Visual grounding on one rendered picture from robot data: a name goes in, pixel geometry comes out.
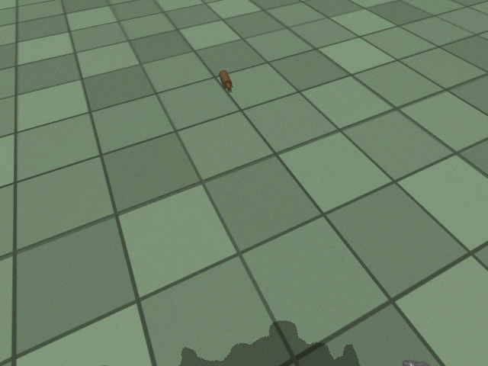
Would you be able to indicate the bottle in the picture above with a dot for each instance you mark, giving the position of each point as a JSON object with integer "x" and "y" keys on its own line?
{"x": 225, "y": 79}

